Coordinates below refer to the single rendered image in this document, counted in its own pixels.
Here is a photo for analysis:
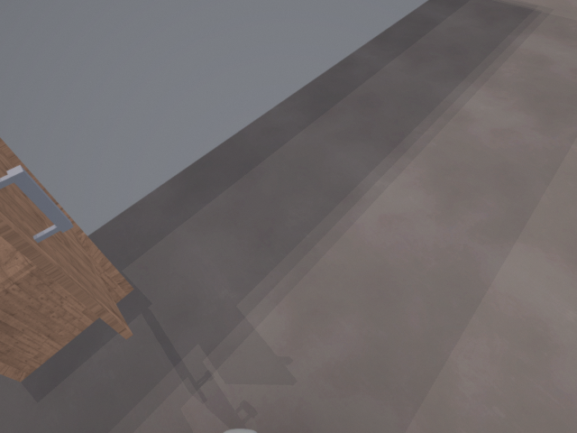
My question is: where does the handle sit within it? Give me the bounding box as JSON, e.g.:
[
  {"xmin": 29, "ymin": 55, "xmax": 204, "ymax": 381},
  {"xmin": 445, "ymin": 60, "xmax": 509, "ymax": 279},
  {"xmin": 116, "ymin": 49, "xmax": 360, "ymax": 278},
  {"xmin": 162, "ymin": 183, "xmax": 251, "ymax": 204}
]
[{"xmin": 0, "ymin": 165, "xmax": 74, "ymax": 243}]

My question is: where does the cupboard door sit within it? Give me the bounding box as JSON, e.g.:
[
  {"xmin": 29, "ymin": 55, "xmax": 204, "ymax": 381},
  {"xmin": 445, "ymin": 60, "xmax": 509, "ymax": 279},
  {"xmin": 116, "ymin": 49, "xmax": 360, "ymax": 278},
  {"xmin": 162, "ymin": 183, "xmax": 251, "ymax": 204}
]
[{"xmin": 0, "ymin": 152, "xmax": 133, "ymax": 339}]

